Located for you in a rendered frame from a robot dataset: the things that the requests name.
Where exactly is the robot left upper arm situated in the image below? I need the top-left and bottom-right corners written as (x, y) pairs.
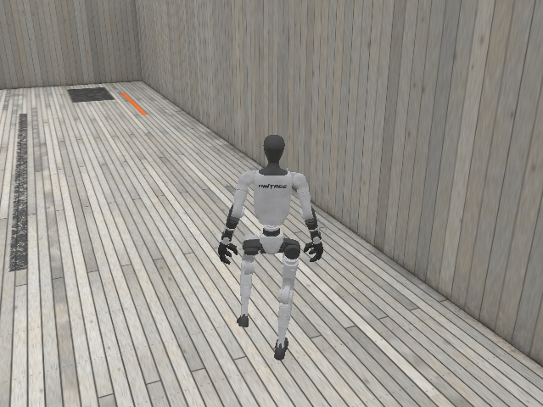
top-left (231, 170), bottom-right (255, 219)

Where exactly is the robot left hand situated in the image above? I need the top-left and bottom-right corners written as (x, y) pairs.
top-left (218, 242), bottom-right (238, 265)

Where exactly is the robot head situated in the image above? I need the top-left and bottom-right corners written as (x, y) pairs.
top-left (259, 135), bottom-right (288, 176)

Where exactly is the robot left foot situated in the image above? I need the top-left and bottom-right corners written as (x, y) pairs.
top-left (237, 314), bottom-right (249, 327)

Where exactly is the robot right hand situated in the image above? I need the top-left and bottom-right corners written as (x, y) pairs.
top-left (304, 241), bottom-right (323, 262)

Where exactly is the right robot forearm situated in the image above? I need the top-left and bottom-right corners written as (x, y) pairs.
top-left (305, 206), bottom-right (322, 244)

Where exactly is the left robot forearm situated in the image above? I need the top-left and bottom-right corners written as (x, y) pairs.
top-left (221, 205), bottom-right (239, 245)

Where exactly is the robot right upper arm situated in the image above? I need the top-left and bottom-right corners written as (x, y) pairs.
top-left (291, 172), bottom-right (314, 220)

